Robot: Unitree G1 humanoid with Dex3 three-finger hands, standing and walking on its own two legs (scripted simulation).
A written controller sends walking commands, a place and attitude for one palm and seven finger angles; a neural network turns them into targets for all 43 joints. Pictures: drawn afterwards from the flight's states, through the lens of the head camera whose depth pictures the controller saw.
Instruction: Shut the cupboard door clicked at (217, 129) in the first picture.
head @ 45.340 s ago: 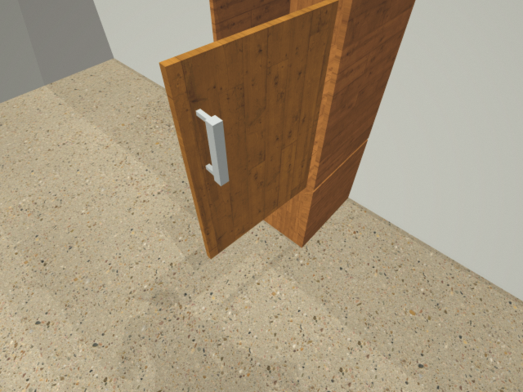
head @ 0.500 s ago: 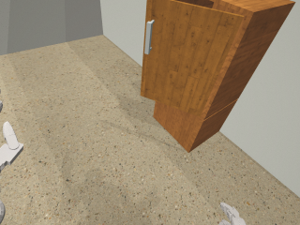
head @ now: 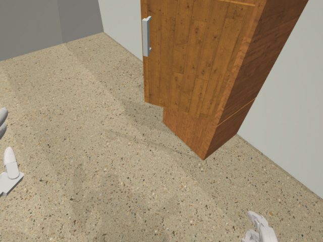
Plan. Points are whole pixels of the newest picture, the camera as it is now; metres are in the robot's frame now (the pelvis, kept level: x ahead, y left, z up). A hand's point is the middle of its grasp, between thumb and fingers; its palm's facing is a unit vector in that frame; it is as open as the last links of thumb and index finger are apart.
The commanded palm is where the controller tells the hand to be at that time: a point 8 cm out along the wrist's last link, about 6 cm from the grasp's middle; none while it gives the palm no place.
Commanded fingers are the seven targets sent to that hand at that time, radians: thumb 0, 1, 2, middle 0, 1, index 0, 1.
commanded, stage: stop stepping back and stand still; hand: left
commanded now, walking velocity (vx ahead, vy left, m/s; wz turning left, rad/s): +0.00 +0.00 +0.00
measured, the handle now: (147, 36) +0.88 +0.09 +0.08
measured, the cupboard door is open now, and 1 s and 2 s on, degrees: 29 29 29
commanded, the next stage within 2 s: let the arm hang, fingers relaxed in 0.76 s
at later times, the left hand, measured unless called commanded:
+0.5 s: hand out of the picture +0.18 +0.30 +0.16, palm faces +0.43 -0.78 -0.45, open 7.4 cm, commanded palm +0.12 +0.33 +0.18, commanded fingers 0.00 0.90 0.90 -0.20 -0.30 -0.20 -0.30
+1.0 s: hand (35, 224) +0.17 +0.29 -0.02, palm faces +0.10 -0.89 -0.44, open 7.4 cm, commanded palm none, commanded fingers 0.00 0.90 0.90 -0.20 -0.30 -0.20 -0.30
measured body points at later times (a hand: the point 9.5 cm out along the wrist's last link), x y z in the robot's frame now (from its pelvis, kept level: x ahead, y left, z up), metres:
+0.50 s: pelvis -0.02 +0.03 +0.01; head -0.01 +0.04 +0.46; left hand +0.15 +0.34 +0.19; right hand +0.13 -0.19 -0.08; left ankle -0.01 +0.13 -0.73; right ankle -0.03 -0.08 -0.73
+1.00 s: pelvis -0.04 +0.05 +0.00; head -0.03 +0.02 +0.45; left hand +0.16 +0.33 +0.01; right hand +0.12 -0.21 -0.11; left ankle -0.01 +0.13 -0.73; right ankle -0.03 -0.08 -0.73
